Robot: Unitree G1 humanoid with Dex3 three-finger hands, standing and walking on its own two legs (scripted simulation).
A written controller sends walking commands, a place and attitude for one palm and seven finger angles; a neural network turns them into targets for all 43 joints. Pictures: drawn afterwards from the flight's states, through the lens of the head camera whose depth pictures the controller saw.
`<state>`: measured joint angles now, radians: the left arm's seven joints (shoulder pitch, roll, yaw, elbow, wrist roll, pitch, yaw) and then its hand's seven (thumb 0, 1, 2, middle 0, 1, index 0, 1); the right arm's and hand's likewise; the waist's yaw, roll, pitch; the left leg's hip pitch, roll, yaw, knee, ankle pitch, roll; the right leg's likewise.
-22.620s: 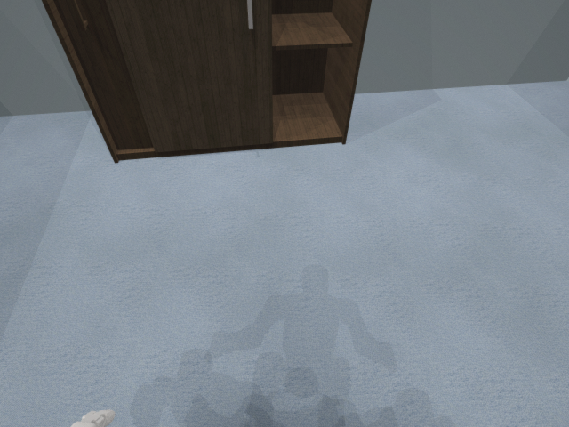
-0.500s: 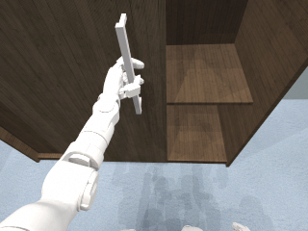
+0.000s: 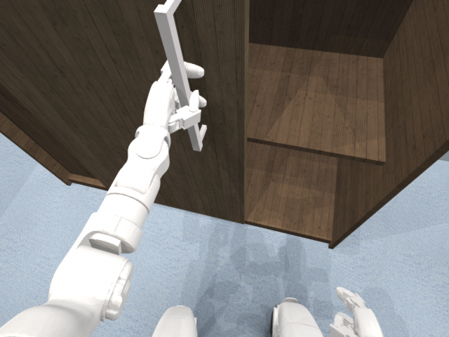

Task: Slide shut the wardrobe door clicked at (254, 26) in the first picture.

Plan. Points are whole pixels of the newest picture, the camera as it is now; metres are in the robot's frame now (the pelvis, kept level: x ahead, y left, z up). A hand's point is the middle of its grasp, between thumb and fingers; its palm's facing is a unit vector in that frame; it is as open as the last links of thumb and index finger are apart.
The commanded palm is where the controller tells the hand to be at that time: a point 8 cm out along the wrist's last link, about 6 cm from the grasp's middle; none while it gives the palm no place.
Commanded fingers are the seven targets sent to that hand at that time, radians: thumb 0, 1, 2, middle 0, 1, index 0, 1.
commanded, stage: step sideways, sliding the door along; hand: left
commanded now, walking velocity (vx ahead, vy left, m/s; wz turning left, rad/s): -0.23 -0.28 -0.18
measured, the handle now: (189, 89) +0.50 +0.14 +0.10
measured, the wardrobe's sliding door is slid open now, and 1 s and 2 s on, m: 0.37 0.04 0.00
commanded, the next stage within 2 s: stop walking and hold the door there in 1.56 s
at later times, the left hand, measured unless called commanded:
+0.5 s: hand (267, 121) +0.43 -0.01 +0.10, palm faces +0.16 -0.97 -0.21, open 6.1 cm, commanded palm +0.40 -0.03 +0.11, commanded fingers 0.00 0.90 0.90 -0.45 -1.40 -0.45 -1.40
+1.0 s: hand (403, 147) +0.40 -0.21 +0.11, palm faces +0.02 -0.99 -0.14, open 6.0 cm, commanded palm +0.38 -0.21 +0.11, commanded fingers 0.00 0.90 0.90 -0.45 -1.40 -0.45 -1.40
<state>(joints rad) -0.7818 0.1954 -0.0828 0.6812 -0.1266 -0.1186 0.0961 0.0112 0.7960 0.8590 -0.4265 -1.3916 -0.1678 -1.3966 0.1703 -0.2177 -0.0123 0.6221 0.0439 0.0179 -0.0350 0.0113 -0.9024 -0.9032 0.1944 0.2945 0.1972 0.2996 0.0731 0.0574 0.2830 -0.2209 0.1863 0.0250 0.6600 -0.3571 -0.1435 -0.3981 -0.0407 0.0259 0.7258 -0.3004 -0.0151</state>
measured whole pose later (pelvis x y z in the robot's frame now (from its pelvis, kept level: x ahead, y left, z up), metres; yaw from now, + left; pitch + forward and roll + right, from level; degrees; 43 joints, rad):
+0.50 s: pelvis +0.05 -0.16 +0.02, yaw +5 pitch -1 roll +3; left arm -0.47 0.14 -0.03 0.38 -0.07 -0.14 0.13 0.00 0.76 0.86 -0.45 -1.40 -0.21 -1.40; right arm 0.10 -0.24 -0.04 0.59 0.05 -0.04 -0.03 0.01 -0.90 -0.90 0.19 0.29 0.20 0.30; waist 0.06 0.09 0.23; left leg -0.32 0.12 0.02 0.84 -0.51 -0.05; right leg -0.36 0.04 -0.05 0.60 -0.24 -0.10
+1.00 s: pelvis +0.03 -0.29 +0.02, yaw +1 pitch +1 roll +4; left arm -0.34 0.05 -0.12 0.27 -0.05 -0.18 0.15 0.01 0.81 0.85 -0.42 -1.40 -0.18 -1.40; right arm 0.08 -0.21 -0.03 0.60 0.03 -0.04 -0.03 0.01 -0.90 -0.90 0.20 0.29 0.20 0.30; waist 0.06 0.06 0.19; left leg -0.31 0.04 0.08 0.77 -0.53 -0.04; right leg -0.39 0.05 -0.02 0.52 -0.14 -0.12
